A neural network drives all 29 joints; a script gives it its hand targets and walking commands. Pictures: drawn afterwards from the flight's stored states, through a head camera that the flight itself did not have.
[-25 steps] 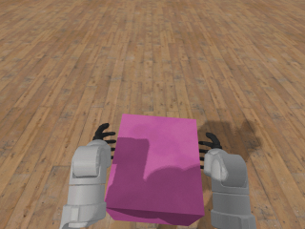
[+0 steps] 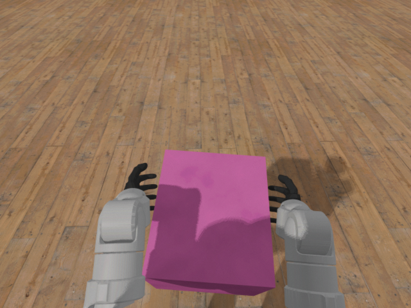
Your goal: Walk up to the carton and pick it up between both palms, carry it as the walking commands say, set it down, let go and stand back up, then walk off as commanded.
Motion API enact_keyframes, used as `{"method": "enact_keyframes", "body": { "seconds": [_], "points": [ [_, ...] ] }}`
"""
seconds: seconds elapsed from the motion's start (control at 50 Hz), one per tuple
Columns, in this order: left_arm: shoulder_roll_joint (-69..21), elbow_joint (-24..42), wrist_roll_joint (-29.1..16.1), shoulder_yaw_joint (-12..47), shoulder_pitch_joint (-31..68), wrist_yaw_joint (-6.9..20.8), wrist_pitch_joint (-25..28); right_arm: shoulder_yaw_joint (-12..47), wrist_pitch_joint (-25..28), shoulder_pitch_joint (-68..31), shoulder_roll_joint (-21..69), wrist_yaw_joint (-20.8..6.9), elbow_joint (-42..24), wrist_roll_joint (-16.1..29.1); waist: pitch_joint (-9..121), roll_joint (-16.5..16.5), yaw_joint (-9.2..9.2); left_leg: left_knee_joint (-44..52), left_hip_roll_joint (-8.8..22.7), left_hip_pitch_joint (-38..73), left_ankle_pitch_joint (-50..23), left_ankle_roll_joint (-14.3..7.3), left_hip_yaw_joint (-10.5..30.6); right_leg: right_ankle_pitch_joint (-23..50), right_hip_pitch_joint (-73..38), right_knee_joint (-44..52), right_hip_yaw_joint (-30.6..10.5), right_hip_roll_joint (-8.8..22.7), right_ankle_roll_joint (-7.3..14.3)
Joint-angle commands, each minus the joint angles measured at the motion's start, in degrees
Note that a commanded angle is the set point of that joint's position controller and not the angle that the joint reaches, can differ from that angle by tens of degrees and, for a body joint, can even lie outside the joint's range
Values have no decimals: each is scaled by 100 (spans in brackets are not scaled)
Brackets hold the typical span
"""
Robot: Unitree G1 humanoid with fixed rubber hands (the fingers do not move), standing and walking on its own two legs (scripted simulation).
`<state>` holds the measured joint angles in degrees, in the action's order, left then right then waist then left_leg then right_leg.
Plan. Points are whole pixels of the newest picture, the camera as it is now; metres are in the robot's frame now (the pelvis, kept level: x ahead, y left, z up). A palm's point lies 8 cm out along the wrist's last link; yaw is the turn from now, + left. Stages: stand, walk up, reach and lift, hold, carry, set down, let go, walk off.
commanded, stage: carry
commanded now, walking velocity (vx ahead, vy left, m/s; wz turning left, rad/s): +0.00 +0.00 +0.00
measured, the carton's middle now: (210, 223) +0.30 +0.00 -0.01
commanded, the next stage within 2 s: hold in 1.24 s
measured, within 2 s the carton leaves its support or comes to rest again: neither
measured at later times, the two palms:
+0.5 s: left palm (144, 202) +0.29 +0.12 +0.08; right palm (303, 213) +0.28 -0.17 +0.07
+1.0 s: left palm (144, 200) +0.30 +0.13 +0.08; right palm (301, 210) +0.29 -0.17 +0.07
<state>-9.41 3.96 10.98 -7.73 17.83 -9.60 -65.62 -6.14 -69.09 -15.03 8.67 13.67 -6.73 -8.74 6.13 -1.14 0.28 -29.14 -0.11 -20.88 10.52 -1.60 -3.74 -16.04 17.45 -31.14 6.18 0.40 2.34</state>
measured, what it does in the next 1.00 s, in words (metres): stands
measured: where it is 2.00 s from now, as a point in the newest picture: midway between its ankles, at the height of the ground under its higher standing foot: outside the picture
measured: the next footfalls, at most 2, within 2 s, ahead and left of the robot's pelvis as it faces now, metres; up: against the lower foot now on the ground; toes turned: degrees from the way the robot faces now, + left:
none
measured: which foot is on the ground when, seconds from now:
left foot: down 0.00-1.00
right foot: down 0.00-1.00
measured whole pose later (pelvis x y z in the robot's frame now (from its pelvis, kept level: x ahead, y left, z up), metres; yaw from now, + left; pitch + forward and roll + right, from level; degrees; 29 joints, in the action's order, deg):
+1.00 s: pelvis +0.02 -0.03 +0.00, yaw -1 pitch +1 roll -1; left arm -8.3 1.1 12.1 -8.4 13.1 -5.5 -56.5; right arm -4.9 -58.8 -9.9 7.7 6.5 -4.1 -9.3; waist 5.7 -0.8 0.6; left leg -28.8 3.1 -17.6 12.0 1.1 -2.4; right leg -15.1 12.2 -26.2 6.8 -3.0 4.5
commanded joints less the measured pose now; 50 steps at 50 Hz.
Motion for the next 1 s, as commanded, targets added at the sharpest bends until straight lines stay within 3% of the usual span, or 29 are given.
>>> {"method": "enact_keyframes", "body": {
  "seconds": [0.0,0.08,0.12,0.16,0.18,0.2,0.24,0.26,0.3,0.32,0.34,0.36,0.38,0.4,0.42,0.44,0.46,0.48,0.5,0.6,0.66,0.72,0.76,0.78,0.84,0.9,0.94,0.96,0.98],
  "points": [
    [-5640,62,-2523,3140,2659,2034,5,3207,365,-3625,5395,-2378,-639,2435,1500,3,-1,211,673,933,-651,10,672,1050,-312,592,-742,830,-59],
    [-5603,253,-2555,3194,2568,2027,107,3285,478,-3490,5294,-2337,-762,2425,1487,422,12,139,688,866,-874,23,646,1471,-515,512,-643,815,-82],
    [-5500,139,-2365,3024,2661,2016,187,3132,570,-3461,5241,-2340,-586,2254,1452,154,0,152,633,909,-871,50,587,1632,-535,472,-633,824,-42],
    [-5451,618,-2467,3315,2481,1955,174,3497,570,-3553,5263,-2317,-1156,2483,1661,172,46,102,646,948,-1031,42,541,1689,-635,405,-644,769,-74],
    [-5328,-26,-2168,2940,2418,1967,220,3061,647,-3362,5023,-2307,-540,2092,1428,12,15,166,642,821,-775,70,577,1599,-527,482,-688,849,-31],
    [-5288,203,-2203,3078,2242,1954,266,3281,689,-3347,5002,-2301,-916,2235,1473,208,50,142,649,963,-914,103,575,1605,-501,447,-670,761,-54],
    [-5247,367,-2310,3225,2191,1948,295,3397,712,-3148,5015,-2297,-918,2231,1489,45,8,137,618,909,-657,111,555,1654,-577,517,-698,813,-37],
    [-5216,356,-2312,3106,2238,1963,326,3342,753,-3436,4943,-2280,-1093,2221,1385,299,12,71,650,742,-589,94,519,1781,-692,567,-760,833,-64],
    [-5054,-55,-2070,2809,2133,1968,480,3058,930,-3250,4837,-2259,-616,2005,1315,334,19,168,610,744,-353,121,538,1716,-632,680,-786,824,-98],
    [-5226,633,-2405,3355,2175,1937,428,3570,872,-3265,4944,-2235,-1276,2377,1490,244,54,217,563,780,-374,132,498,1626,-644,668,-796,817,-100],
    [-4866,-47,-2022,2775,2242,1932,506,2946,917,-3094,4715,-2237,-374,1877,1263,183,15,156,585,618,-371,124,510,1847,-660,643,-835,918,-84],
    [-4962,17,-2044,2826,2147,1951,587,3035,1023,-3025,4754,-2227,-590,1875,1325,352,-3,150,570,715,-354,135,508,2131,-650,634,-932,951,-160],
    [-5080,824,-2416,3294,2262,1937,542,3566,932,-3076,4955,-2237,-1171,2303,1461,235,-22,167,586,767,-387,127,517,1926,-697,625,-819,865,-41],
    [-4982,198,-2145,2972,2397,1926,551,3087,991,-3189,4778,-2231,-639,2004,1283,98,3,186,607,735,-328,138,531,1685,-583,663,-811,845,-61],
    [-5162,769,-2457,3355,2459,1917,488,3437,941,-3119,4878,-2222,-1122,2270,1318,9,27,291,604,808,-217,158,569,1234,-468,793,-850,834,-89],
    [-4945,606,-2334,3176,2453,1886,436,3354,880,-3281,4759,-2211,-1086,2214,1121,75,15,276,646,815,-181,147,561,875,-263,796,-751,736,-83],
    [-4835,-497,-1890,2630,2240,1884,546,2737,989,-3221,4523,-2229,-47,1804,1177,118,44,259,630,730,-210,176,492,890,-404,813,-740,755,-84],
    [-4968,230,-2129,3094,2016,1887,573,3279,1040,-2965,4682,-2224,-857,2113,1321,143,72,397,643,751,-244,185,589,685,-522,836,-650,668,-91],
    [-4749,-365,-1872,2599,2018,1886,661,2858,1101,-3156,4477,-2222,-345,1832,1212,251,52,335,674,738,-301,152,603,869,-474,819,-676,694,-107],
    [-5034,182,-2100,2968,2361,1890,852,3253,1313,-3295,4704,-2222,-936,2139,1310,286,-80,244,690,612,-156,119,621,1639,-868,975,-936,864,-83],
    [-4970,389,-2155,3119,2305,1870,773,3439,1225,-3194,4714,-2215,-1005,2233,1319,75,3,292,678,661,-360,141,626,1731,-953,850,-769,760,-77],
    [-4733,-263,-1824,2781,1898,1872,833,3074,1300,-2703,4408,-2213,-370,1871,1381,177,20,383,702,793,-450,156,633,1344,-881,813,-619,590,-44],
    [-4809,-98,-1905,2846,1988,1881,910,3061,1378,-2754,4469,-2213,-492,1924,1422,179,12,270,706,821,-658,160,575,1939,-879,752,-701,654,-14],
    [-4771,-475,-1712,2679,2080,1875,965,2848,1474,-2607,4381,-2239,-39,1759,1310,-287,26,317,685,798,-463,112,608,1621,-1074,879,-748,597,35],
    [-5010,510,-2166,3152,2311,1845,875,3390,1392,-3221,4563,-2216,-1182,2239,1147,39,4,266,713,657,-499,155,555,1932,-1076,857,-753,676,-51],
    [-4716,-196,-1832,2754,2067,1843,943,3004,1416,-3006,4381,-2171,-459,1957,1119,164,75,327,709,541,-181,175,558,1729,-1131,970,-831,704,-84],
    [-4895,341,-2077,3077,2081,1867,952,3348,1443,-2897,4497,-2177,-1025,2074,1435,229,-19,212,726,733,-579,120,583,2229,-1157,801,-738,663,-23],
    [-4909,101,-1996,2942,2121,1848,929,3213,1428,-2964,4476,-2193,-792,2065,1586,-11,41,255,711,801,-715,184,546,2246,-1319,766,-682,635,-49],
    [-4759,-764,-1646,2442,1927,1882,1045,2706,1566,-2883,4335,-2189,-17,1701,1550,121,45,180,715,707,-552,132,508,2361,-1335,777,-764,685,-109]
  ]
}}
